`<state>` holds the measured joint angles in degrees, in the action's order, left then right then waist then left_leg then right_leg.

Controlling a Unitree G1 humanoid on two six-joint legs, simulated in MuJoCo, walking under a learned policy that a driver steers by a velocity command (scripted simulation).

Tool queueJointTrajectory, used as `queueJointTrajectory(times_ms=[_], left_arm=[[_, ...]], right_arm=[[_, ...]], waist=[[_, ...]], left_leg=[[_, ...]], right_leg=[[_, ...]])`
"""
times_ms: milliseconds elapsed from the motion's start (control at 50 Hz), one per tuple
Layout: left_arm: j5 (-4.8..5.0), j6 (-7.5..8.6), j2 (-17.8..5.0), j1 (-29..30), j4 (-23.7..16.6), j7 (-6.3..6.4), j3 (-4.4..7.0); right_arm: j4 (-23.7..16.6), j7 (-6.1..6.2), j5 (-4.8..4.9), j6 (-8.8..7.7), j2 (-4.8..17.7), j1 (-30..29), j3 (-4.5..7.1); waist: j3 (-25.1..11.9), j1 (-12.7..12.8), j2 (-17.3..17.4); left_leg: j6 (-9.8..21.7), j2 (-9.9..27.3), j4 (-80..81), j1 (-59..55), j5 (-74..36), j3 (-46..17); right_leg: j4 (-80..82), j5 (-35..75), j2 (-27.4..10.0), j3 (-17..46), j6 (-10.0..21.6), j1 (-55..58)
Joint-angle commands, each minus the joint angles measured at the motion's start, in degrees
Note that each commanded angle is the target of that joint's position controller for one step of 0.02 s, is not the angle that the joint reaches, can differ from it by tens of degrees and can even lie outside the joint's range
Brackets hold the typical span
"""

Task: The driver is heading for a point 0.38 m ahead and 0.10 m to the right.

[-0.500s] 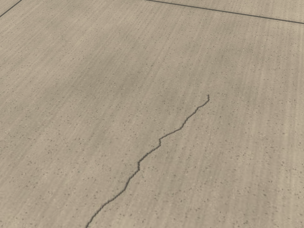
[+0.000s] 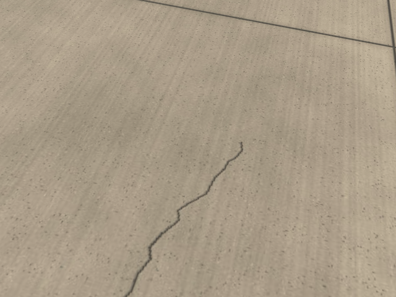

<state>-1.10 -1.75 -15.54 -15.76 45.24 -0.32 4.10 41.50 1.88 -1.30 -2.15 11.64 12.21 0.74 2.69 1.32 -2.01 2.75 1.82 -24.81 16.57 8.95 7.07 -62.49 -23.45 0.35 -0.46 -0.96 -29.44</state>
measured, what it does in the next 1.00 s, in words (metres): steps on the spot, turning right: right foot, then left foot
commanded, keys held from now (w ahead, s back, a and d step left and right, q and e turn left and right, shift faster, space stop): e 0.60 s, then no key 0.22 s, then q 0.18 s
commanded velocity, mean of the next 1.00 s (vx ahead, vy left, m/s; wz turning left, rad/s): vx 0.03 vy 0.00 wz -0.40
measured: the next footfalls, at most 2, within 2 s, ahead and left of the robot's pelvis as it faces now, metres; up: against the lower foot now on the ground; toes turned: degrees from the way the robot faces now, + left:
right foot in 0.22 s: +0.06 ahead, -0.12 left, +0.00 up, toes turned -10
left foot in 0.70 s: +0.09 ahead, +0.06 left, +0.00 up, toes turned -27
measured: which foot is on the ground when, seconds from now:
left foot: down 0.00-0.20, up 0.22-0.68, down 0.70-1.00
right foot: up 0.00-0.20, down 0.22-0.70, up 0.72-1.00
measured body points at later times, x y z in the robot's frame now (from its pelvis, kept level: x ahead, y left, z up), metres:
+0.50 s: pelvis +0.01 -0.04 +0.00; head +0.03 -0.07 +0.45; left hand +0.20 +0.20 -0.10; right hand +0.04 -0.33 -0.13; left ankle +0.05 +0.11 -0.68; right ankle +0.02 -0.11 -0.74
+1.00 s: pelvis +0.00 +0.00 +0.00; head +0.02 +0.00 +0.45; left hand +0.22 +0.19 -0.13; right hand -0.01 -0.28 -0.12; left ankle +0.05 +0.08 -0.74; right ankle -0.08 -0.10 -0.74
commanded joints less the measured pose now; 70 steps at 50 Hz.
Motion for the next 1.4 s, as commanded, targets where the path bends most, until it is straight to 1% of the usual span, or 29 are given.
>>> queueJointTrajectory(times_ms=[20,180,200,220,240,260,300,360,560,680,700,720,740,760,800,860,940,980,1020,1040,1080,1100,1180,1260,1320,1340,1360,1380,1400], left_arm=[[-0.26,-1.28,-1.43,-4.32,-3.09,-0.62,0.47],[-0.14,-0.92,-2.77,1.09,-7.96,-1.72,0.26],[-0.39,-0.14,-3.91,-0.56,-7.34,-1.42,0.54],[-0.91,0.79,-9.07,-1.68,-7.82,-0.62,1.55],[-0.51,0.55,-16.34,-3.45,-8.79,-0.22,3.50],[-0.06,0.13,-14.24,-6.24,-7.87,0.18,3.41],[0.14,-0.55,-9.98,0.92,-8.65,0.68,2.00],[0.82,-0.35,-7.63,4.26,-9.97,0.52,1.34],[-0.23,-0.61,-10.22,0.17,-9.06,0.03,2.73],[0.63,-0.96,-8.65,4.44,-8.81,-0.16,2.31],[0.97,-0.72,-6.30,2.99,-8.88,0.14,1.61],[1.39,-0.39,-3.72,1.77,-9.74,0.32,0.97],[-0.74,-0.40,-8.02,2.54,-9.07,0.66,2.07],[-0.75,-0.45,-8.50,1.81,-8.18,0.53,2.42],[-0.30,-0.87,-7.33,-0.38,-5.94,0.06,2.20],[0.11,-1.37,-4.05,0.41,-4.80,-0.23,0.66],[0.84,-1.55,-3.73,4.39,-4.87,1.29,-0.37],[1.04,-0.73,-4.28,1.18,-3.52,2.23,-0.32],[0.06,0.69,-7.71,-0.43,-3.22,3.13,0.23],[-0.15,0.64,-12.12,2.05,-3.43,3.20,1.26],[-0.18,0.68,-8.65,2.96,-4.01,2.67,0.63],[-0.47,0.74,-7.48,3.21,-4.34,2.67,0.20],[-0.65,0.71,-7.27,5.97,-4.15,2.90,-0.07],[-0.43,0.41,-9.59,4.61,-3.43,2.23,0.70],[0.22,0.28,-10.48,5.62,-3.25,1.90,1.08],[-0.14,0.36,-9.48,3.59,-2.91,1.73,0.98],[-0.55,0.11,-4.42,4.10,-6.76,1.48,-0.48],[-0.67,-0.76,-6.00,8.86,-7.55,2.45,-0.50],[-0.08,-1.15,-6.78,8.96,-7.25,2.43,-0.24]], right_arm=[[-3.15,0.39,-0.27,-0.58,7.10,-1.30,2.13],[-1.78,-0.31,-0.11,2.12,11.81,0.49,4.30],[-0.88,-0.39,-0.54,2.68,11.06,2.79,4.35],[-1.34,-0.82,-1.06,3.39,7.94,5.49,3.76],[-5.52,-0.23,-0.24,4.31,6.67,0.96,2.99],[-5.20,-0.02,-0.58,4.96,8.37,-1.34,3.24],[-3.81,-0.44,0.60,4.55,8.22,-0.35,3.46],[-2.05,-0.92,-0.68,4.38,9.30,2.41,3.97],[-4.61,-0.36,0.43,4.37,7.98,-2.61,2.96],[-3.17,0.74,0.96,2.87,7.80,4.75,2.58],[-3.63,1.17,0.14,2.49,10.98,4.15,3.16],[-5.48,1.07,-0.57,2.49,16.07,0.55,3.94],[-5.16,0.52,-0.84,2.58,15.71,0.21,4.20],[-5.20,0.13,-0.35,2.37,12.24,-1.09,3.20],[-5.43,-0.14,0.07,2.08,9.38,-5.47,2.40],[-3.77,-0.18,0.24,1.68,7.30,-3.11,1.50],[-0.89,-1.23,0.24,2.81,12.43,2.05,3.36],[-0.61,-1.50,1.02,3.32,13.77,1.56,4.19],[-1.53,-1.67,1.46,2.83,11.73,0.97,3.98],[-3.15,-1.96,2.31,2.49,8.29,0.30,3.23],[-2.64,-1.71,0.95,3.48,10.13,-1.79,3.98],[-2.29,-1.89,0.72,4.05,10.84,-1.55,4.58],[-1.53,-3.26,0.73,5.33,8.73,0.57,4.19],[-3.70,-3.99,1.34,5.71,8.63,-1.99,3.75],[-3.24,-3.43,0.72,4.97,8.81,1.29,3.84],[-3.19,-2.89,-0.11,4.16,11.45,2.61,4.44],[-4.78,-2.69,-0.02,3.38,21.15,3.52,6.50],[-3.04,-2.90,0.80,3.35,20.93,9.51,6.97],[-2.71,-2.73,0.90,3.56,18.11,8.00,6.22]], waist=[[-6.08,1.40,10.07],[-6.05,-0.19,8.62],[-5.94,-0.07,4.03],[-4.74,-0.82,-11.14],[-2.21,1.54,-18.48],[-3.36,3.07,-9.82],[-1.89,-1.13,-5.48],[-6.22,-2.34,-4.15],[-5.45,0.97,-4.56],[-6.45,-3.13,-4.37],[-6.10,-2.09,1.60],[-5.04,-0.65,13.97],[-3.22,-1.68,12.56],[-2.48,-0.10,9.03],[-1.93,2.02,8.59],[-3.91,0.35,9.82],[-3.08,-2.94,14.10],[-3.54,-0.84,12.49],[-7.01,-0.51,7.33],[-5.61,-2.22,-4.28],[-3.23,0.64,-9.02],[-1.80,0.54,-6.67],[-1.28,-1.34,-6.64],[-3.08,0.58,-8.85],[-4.03,-2.32,-5.59],[-4.75,-2.93,1.94],[-4.48,-1.79,19.19],[-6.22,-6.41,14.13],[-3.36,-4.50,9.73]], left_leg=[[8.81,14.60,8.05,-2.64,-23.76,-5.85],[4.86,15.96,0.13,-0.77,-1.77,-2.94],[1.69,13.81,-5.40,1.45,3.90,-0.88],[-2.67,7.61,-20.52,8.53,16.51,4.53],[-4.86,-2.25,-29.69,20.29,29.67,0.52],[-4.92,-0.47,-36.81,20.57,27.83,-6.13],[-4.51,0.70,-36.76,19.09,17.67,-9.07],[-4.87,-0.99,-38.16,15.67,12.86,-8.07],[-4.29,-3.52,-21.67,11.26,14.93,-9.88],[-0.94,-4.87,2.16,-7.47,6.51,-8.84],[0.90,2.82,8.38,-10.92,8.92,-16.51],[6.23,16.35,14.01,-11.81,8.97,-33.05],[11.49,20.22,12.54,-3.54,0.73,-34.94],[12.38,17.93,11.44,-1.28,-4.01,-31.66],[8.90,10.86,9.39,-1.89,-9.54,-21.69],[7.84,7.69,6.62,-7.24,-18.79,-17.40],[8.10,6.76,3.19,-11.44,-20.05,-22.31],[6.41,6.57,0.58,-10.16,-24.10,-24.13],[2.56,4.62,-2.13,-1.73,-16.06,-23.70],[0.14,-2.33,-6.53,4.79,-4.37,-16.30],[-0.73,-5.80,-22.24,7.83,20.68,-8.86],[-1.04,-5.17,-30.40,9.93,23.77,-8.65],[-2.79,-3.44,-28.61,9.34,19.27,-7.29],[-2.45,-3.36,-17.30,3.32,17.96,-4.33],[-0.75,-4.98,-2.10,-5.89,6.77,-2.87],[0.55,-1.22,4.90,-11.55,1.40,-11.61],[7.28,17.06,7.58,-16.76,-18.68,-36.92],[14.30,19.58,7.47,-14.12,-23.54,-39.22],[14.79,16.90,7.29,-12.12,-19.06,-34.80]], right_leg=[[3.90,4.30,-1.98,0.04,-0.37,2.51],[28.46,5.62,-0.20,-4.64,3.52,15.08],[34.64,8.81,-0.11,-2.01,4.26,18.83],[44.45,15.57,-12.03,15.23,6.53,21.27],[47.04,28.94,-22.96,32.39,15.92,20.07],[46.22,29.85,-21.64,29.21,18.67,20.56],[45.49,24.94,-14.01,20.23,15.25,17.64],[43.56,32.35,-9.89,16.22,13.60,19.30],[43.50,18.99,-9.02,26.03,14.80,19.13],[39.78,18.10,-4.73,27.41,8.70,11.92],[35.16,8.53,-1.02,23.93,5.39,7.51],[24.33,-2.55,8.74,12.27,2.51,-0.45],[12.65,-8.75,8.95,8.61,1.71,1.66],[7.01,-6.85,7.62,10.14,1.48,3.82],[2.52,-1.14,7.27,9.54,0.53,4.93],[11.04,-1.15,5.96,8.12,-1.19,7.36],[30.45,-2.79,4.77,0.80,-0.84,12.15],[41.40,7.76,4.41,0.48,0.45,17.43],[44.02,13.86,-2.80,6.50,2.67,28.58],[42.93,21.37,-9.66,13.14,6.48,28.53],[44.38,32.76,-19.02,17.53,14.49,24.19],[44.75,37.81,-19.91,16.66,16.41,23.03],[42.16,39.91,-13.84,6.20,12.29,24.42],[39.56,37.85,-14.96,4.49,11.45,24.88],[32.02,30.08,-13.86,1.27,7.65,20.16],[23.38,19.25,-10.96,-2.04,4.15,14.27],[9.69,-9.21,-0.81,-7.29,-0.99,-1.59],[1.94,-14.83,0.73,1.08,-0.50,-2.72],[-1.57,-10.97,-0.68,2.91,-0.18,-3.64]])
Over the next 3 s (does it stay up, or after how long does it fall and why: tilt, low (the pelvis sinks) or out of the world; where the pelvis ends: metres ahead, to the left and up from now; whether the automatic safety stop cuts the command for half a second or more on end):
stays up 0.20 -0.13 0.00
